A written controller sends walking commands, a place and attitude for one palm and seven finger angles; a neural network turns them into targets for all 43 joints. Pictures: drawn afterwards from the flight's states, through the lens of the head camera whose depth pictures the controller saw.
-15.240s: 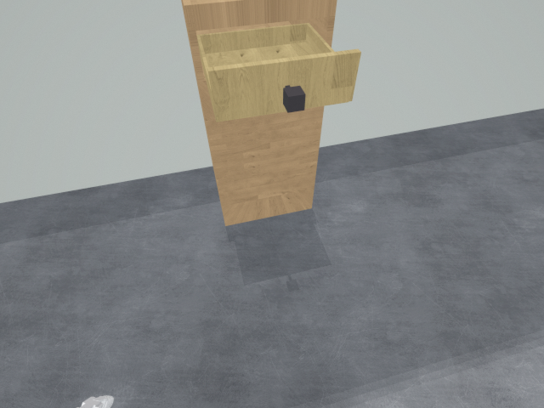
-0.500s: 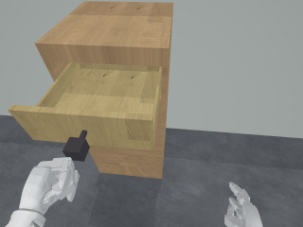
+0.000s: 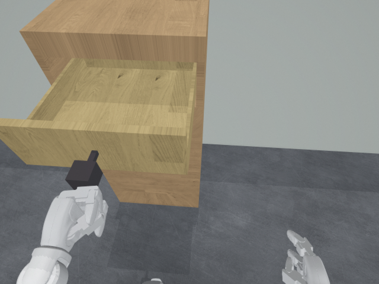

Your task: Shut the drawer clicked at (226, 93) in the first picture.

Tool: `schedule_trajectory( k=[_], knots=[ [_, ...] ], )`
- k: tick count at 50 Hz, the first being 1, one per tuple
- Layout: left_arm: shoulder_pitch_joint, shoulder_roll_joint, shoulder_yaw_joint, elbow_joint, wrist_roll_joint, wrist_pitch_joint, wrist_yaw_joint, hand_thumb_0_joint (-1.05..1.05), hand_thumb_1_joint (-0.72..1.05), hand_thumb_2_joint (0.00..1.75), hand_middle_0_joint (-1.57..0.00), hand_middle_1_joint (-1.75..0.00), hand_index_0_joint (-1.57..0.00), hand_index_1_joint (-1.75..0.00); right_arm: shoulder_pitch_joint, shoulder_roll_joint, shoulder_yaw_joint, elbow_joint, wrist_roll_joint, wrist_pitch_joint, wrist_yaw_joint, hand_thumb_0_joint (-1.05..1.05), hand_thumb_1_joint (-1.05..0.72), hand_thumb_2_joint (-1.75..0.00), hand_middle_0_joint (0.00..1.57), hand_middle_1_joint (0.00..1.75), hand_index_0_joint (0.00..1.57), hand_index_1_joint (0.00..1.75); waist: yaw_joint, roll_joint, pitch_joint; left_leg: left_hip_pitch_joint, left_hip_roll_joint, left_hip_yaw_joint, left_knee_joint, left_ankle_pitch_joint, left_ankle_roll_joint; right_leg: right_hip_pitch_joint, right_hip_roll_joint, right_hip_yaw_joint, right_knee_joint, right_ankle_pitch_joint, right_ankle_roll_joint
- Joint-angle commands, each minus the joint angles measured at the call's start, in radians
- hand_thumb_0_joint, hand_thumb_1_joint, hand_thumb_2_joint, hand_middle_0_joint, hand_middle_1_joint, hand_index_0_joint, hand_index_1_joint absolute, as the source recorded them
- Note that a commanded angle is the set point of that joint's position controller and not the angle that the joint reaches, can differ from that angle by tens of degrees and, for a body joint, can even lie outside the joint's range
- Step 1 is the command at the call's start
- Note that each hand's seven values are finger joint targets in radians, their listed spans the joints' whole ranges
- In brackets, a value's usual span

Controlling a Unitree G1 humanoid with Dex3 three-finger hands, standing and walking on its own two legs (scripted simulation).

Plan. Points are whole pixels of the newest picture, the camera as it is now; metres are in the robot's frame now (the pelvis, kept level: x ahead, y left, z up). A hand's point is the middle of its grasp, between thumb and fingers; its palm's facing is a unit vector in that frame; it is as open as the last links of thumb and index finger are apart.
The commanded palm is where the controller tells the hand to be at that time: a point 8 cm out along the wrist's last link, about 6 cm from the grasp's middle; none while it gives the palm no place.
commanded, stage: bring the fist close to the handle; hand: left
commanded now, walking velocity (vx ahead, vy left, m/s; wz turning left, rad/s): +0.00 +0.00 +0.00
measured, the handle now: (88, 167) +0.32 +0.22 +0.08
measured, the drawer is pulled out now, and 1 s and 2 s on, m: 0.24 0.19 0.07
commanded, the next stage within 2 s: push the drawer shut in 0.30 s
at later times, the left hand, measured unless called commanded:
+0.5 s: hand (92, 218) +0.22 +0.19 +0.08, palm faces -0.02 -1.00 -0.07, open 3.2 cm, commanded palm +0.21 +0.24 +0.08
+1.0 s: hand (100, 189) +0.28 +0.19 +0.07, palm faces -0.04 -1.00 -0.05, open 2.9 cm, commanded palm +0.28 +0.23 +0.08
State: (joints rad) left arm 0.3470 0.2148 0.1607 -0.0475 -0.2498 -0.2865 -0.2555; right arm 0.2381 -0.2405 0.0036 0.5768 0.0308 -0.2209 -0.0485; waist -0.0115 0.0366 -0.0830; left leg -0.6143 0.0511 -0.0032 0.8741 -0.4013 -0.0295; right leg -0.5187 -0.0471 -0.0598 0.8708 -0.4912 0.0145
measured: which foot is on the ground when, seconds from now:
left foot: down 0.00-1.00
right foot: down 0.00-1.00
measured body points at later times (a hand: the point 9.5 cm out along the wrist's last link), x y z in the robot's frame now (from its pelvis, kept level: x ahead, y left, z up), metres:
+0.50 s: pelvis +0.00 +0.00 +0.00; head +0.02 -0.01 +0.45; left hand +0.22 +0.24 +0.09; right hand +0.17 -0.25 -0.08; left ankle +0.02 +0.14 -0.70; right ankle -0.03 -0.13 -0.70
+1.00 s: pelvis -0.02 +0.00 +0.00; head +0.02 -0.01 +0.45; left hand +0.28 +0.24 +0.08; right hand +0.14 -0.24 -0.09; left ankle +0.02 +0.14 -0.70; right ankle -0.03 -0.13 -0.70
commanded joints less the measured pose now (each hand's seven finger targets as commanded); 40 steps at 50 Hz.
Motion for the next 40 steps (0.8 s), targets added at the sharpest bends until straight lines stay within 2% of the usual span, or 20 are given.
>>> schedule_trajectory(
  k=[1, 2, 3, 4, 5, 9, 11, 13, 14, 16, 18, 20, 23, 24, 26, 28, 31, 35, 38, 40],
  knots=[
    [-0.075, 0.16, 0.106, -0.279, -0.031, -0.088, 0.015, 0.0, 0.9, 0.9, -1.4, -1.6, -1.4, -1.6, -0.064, -0.113, -0.046, -0.164, 0.006, -0.049, -0.007, 0.0, -0.9, -0.9, 0.2, 0.3, 0.2, 0.3, 0.005, 0.019, -0.234, 0.212, -0.041, 0.005, -0.103, 0.27, 0.046, 0.029, 0.051, -0.014, -0.118, 0.354, -0.017],
    [-0.049, 0.146, 0.101, -0.269, -0.036, -0.083, 0.014, 0.0, 0.9, 0.9, -1.4, -1.6, -1.4, -1.6, -0.066, -0.111, -0.046, -0.166, 0.007, -0.045, -0.007, 0.0, -0.9, -0.9, 0.2, 0.3, 0.2, 0.3, 0.008, 0.014, -0.234, 0.21, -0.041, 0.007, -0.104, 0.277, 0.045, 0.034, 0.052, -0.016, -0.118, 0.365, -0.015],
    [-0.025, 0.158, 0.117, -0.242, -0.033, -0.075, 0.02, 0.0, 0.9, 0.9, -1.4, -1.6, -1.4, -1.6, -0.069, -0.112, -0.046, -0.162, 0.006, -0.039, -0.006, 0.0, -0.9, -0.9, 0.2, 0.3, 0.2, 0.3, 0.01, -0.004, -0.213, 0.189, -0.042, 0.006, -0.103, 0.275, 0.047, 0.042, 0.052, -0.013, -0.125, 0.37, -0.015],
    [0.001, 0.136, 0.105, -0.229, -0.038, -0.065, 0.016, 0.0, 0.9, 0.9, -1.4, -1.6, -1.4, -1.6, -0.068, -0.108, -0.048, -0.164, 0.008, -0.032, -0.004, 0.0, -0.9, -0.9, 0.2, 0.3, 0.2, 0.3, 0.008, -0.014, -0.198, 0.184, -0.043, 0.012, -0.103, 0.274, 0.047, 0.038, 0.052, -0.014, -0.127, 0.386, -0.012],
    [0.017, 0.149, 0.123, -0.216, -0.045, -0.054, 0.012, 0.0, 0.9, 0.9, -1.4, -1.6, -1.4, -1.6, -0.072, -0.109, -0.05, -0.167, 0.01, -0.026, -0.004, 0.0, -0.9, -0.9, 0.2, 0.3, 0.2, 0.3, 0.012, -0.026, -0.186, 0.167, -0.044, 0.013, -0.105, 0.272, 0.045, 0.045, 0.051, -0.013, -0.129, 0.391, -0.011],
    [0.019, 0.128, 0.102, -0.185, -0.054, -0.026, -0.013, 0.0, 0.9, 0.9, -1.4, -1.6, -1.4, -1.6, -0.077, -0.114, -0.048, -0.178, 0.013, -0.006, -0.008, 0.0, -0.9, -0.9, 0.2, 0.3, 0.2, 0.3, 0.001, -0.057, -0.123, 0.142, -0.048, 0.016, -0.108, 0.238, 0.048, 0.024, 0.051, -0.008, -0.149, 0.375, -0.005],
    [-0.02, 0.143, 0.102, -0.216, -0.061, -0.035, -0.023, 0.0, 0.9, 0.9, -1.4, -1.6, -1.4, -1.6, -0.074, -0.119, -0.048, -0.182, 0.014, -0.008, -0.011, 0.0, -0.9, -0.9, 0.2, 0.3, 0.2, 0.3, -0.012, -0.05, -0.124, 0.149, -0.048, 0.013, -0.104, 0.222, 0.05, 0.005, 0.052, -0.005, -0.153, 0.352, -0.003],
    [-0.05, 0.161, 0.107, -0.259, -0.058, -0.061, -0.018, 0.0, 0.9, 0.9, -1.4, -1.6, -1.4, -1.6, -0.075, -0.119, -0.043, -0.18, 0.01, -0.014, -0.015, 0.0, -0.9, -0.9, 0.2, 0.3, 0.2, 0.3, -0.013, -0.021, -0.129, 0.156, -0.049, 0.008, -0.098, 0.217, 0.052, 0.003, 0.054, 0.0, -0.153, 0.334, -0.007],
    [-0.07, 0.143, 0.086, -0.262, -0.055, -0.072, -0.021, 0.0, 0.9, 0.9, -1.4, -1.6, -1.4, -1.6, -0.066, -0.118, -0.043, -0.18, 0.009, -0.018, -0.016, 0.0, -0.9, -0.9, 0.2, 0.3, 0.2, 0.3, -0.022, -0.027, -0.145, 0.168, -0.048, 0.007, -0.096, 0.211, 0.053, -0.013, 0.055, -0.002, -0.147, 0.32, -0.007],
    [-0.114, 0.16, 0.101, -0.258, -0.059, -0.096, -0.017, 0.0, 0.9, 0.9, -1.4, -1.6, -1.4, -1.6, -0.061, -0.12, -0.042, -0.168, 0.008, -0.026, -0.018, 0.0, -0.9, -0.9, 0.2, 0.3, 0.2, 0.3, -0.026, -0.024, -0.147, 0.167, -0.047, 0.001, -0.09, 0.199, 0.051, -0.027, 0.054, 0.0, -0.143, 0.298, -0.008],
    [-0.093, 0.184, 0.134, -0.226, -0.058, -0.107, -0.015, 0.0, 0.9, 0.9, -1.4, -1.6, -1.4, -1.6, -0.061, -0.123, -0.045, -0.158, 0.008, -0.027, -0.019, 0.0, -0.9, -0.9, 0.2, 0.3, 0.2, 0.3, -0.019, -0.037, -0.144, 0.153, -0.047, 0.001, -0.084, 0.19, 0.052, -0.02, 0.055, 0.007, -0.148, 0.286, -0.009],
    [-0.072, 0.164, 0.118, -0.22, -0.062, -0.105, -0.026, 0.0, 0.9, 0.9, -1.4, -1.6, -1.4, -1.6, -0.063, -0.119, -0.045, -0.166, 0.011, -0.027, -0.016, 0.0, -0.9, -0.9, 0.2, 0.3, 0.2, 0.3, -0.012, -0.012, -0.18, 0.164, -0.05, 0.006, -0.088, 0.203, 0.05, -0.007, 0.051, 0.006, -0.14, 0.301, -0.01],
    [-0.139, 0.188, 0.13, -0.172, -0.059, -0.083, -0.032, 0.0, 0.9, 0.9, -1.4, -1.6, -1.4, -1.6, -0.067, -0.129, -0.042, -0.151, 0.013, -0.018, -0.021, 0.0, -0.9, -0.9, 0.2, 0.3, 0.2, 0.3, -0.02, -0.003, -0.148, 0.145, -0.048, 0.002, -0.088, 0.177, 0.051, -0.019, 0.051, 0.011, -0.151, 0.27, -0.01],
    [-0.145, 0.157, 0.099, -0.157, -0.06, -0.07, -0.038, 0.0, 0.9, 0.9, -1.4, -1.6, -1.4, -1.6, -0.067, -0.125, -0.039, -0.157, 0.013, -0.015, -0.02, 0.0, -0.9, -0.9, 0.2, 0.3, 0.2, 0.3, -0.022, 0.003, -0.142, 0.146, -0.05, 0.005, -0.092, 0.166, 0.051, -0.027, 0.05, 0.01, -0.154, 0.26, -0.01],
    [-0.232, 0.174, 0.104, -0.137, -0.064, -0.052, -0.041, 0.0, 0.9, 0.9, -1.4, -1.6, -1.4, -1.6, -0.067, -0.134, -0.038, -0.154, 0.015, -0.013, -0.025, 0.0, -0.9, -0.9, 0.2, 0.3, 0.2, 0.3, -0.033, -0.014, -0.132, 0.142, -0.049, 0.002, -0.096, 0.145, 0.05, -0.038, 0.05, 0.012, -0.162, 0.236, -0.007],
    [-0.264, 0.212, 0.139, -0.099, -0.065, -0.044, -0.037, 0.0, 0.9, 0.9, -1.4, -1.6, -1.4, -1.6, -0.068, -0.14, -0.036, -0.146, 0.013, -0.008, -0.031, 0.0, -0.9, -0.9, 0.2, 0.3, 0.2, 0.3, -0.028, -0.033, -0.122, 0.126, -0.047, -0.004, -0.099, 0.133, 0.051, -0.033, 0.051, 0.018, -0.172, 0.21, -0.008],
    [-0.303, 0.179, 0.109, -0.117, -0.066, -0.043, -0.04, 0.0, 0.9, 0.9, -1.4, -1.6, -1.4, -1.6, -0.068, -0.133, -0.037, -0.156, 0.013, -0.011, -0.029, 0.0, -0.9, -0.9, 0.2, 0.3, 0.2, 0.3, -0.019, 0.011, -0.196, 0.179, -0.047, 0.0, -0.105, 0.187, 0.049, -0.009, 0.051, 0.009, -0.153, 0.274, -0.011],
    [-0.423, 0.189, 0.108, -0.057, -0.062, -0.04, -0.025, 0.0, 0.9, 0.9, -1.4, -1.6, -1.4, -1.6, -0.06, -0.141, -0.033, -0.131, 0.012, -0.006, -0.033, 0.0, -0.9, -0.9, 0.2, 0.3, 0.2, 0.3, -0.044, -0.037, -0.149, 0.158, -0.046, -0.011, -0.108, 0.147, 0.049, -0.046, 0.056, 0.004, -0.162, 0.227, -0.008],
    [-0.516, 0.189, 0.091, -0.026, -0.051, -0.048, -0.019, 0.0, 0.9, 0.9, -1.4, -1.6, -1.4, -1.6, -0.062, -0.144, -0.033, -0.117, 0.012, -0.005, -0.037, 0.0, -0.9, -0.9, 0.2, 0.3, 0.2, 0.3, -0.055, -0.039, -0.141, 0.156, -0.045, -0.016, -0.112, 0.11, 0.052, -0.067, 0.056, 0.008, -0.168, 0.174, -0.008],
    [-0.547, 0.191, 0.088, -0.005, -0.045, -0.044, -0.023, 0.0, 0.9, 0.9, -1.4, -1.6, -1.4, -1.6, -0.057, -0.144, -0.035, -0.111, 0.014, -0.005, -0.038, 0.0, -0.9, -0.9, 0.2, 0.3, 0.2, 0.3, -0.051, 0.0, -0.174, 0.183, -0.044, -0.016, -0.117, 0.12, 0.048, -0.064, 0.055, 0.005, -0.163, 0.181, -0.013]
  ],
)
